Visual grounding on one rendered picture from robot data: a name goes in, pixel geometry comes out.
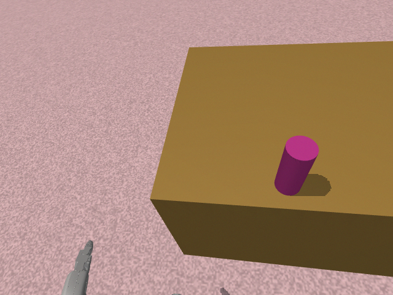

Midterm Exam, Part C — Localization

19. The left robot hand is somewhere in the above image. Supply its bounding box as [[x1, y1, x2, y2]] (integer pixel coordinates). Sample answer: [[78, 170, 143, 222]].
[[61, 240, 93, 295]]

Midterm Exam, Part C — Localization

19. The can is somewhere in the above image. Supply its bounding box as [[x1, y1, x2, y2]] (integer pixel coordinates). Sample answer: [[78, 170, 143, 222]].
[[274, 136, 319, 195]]

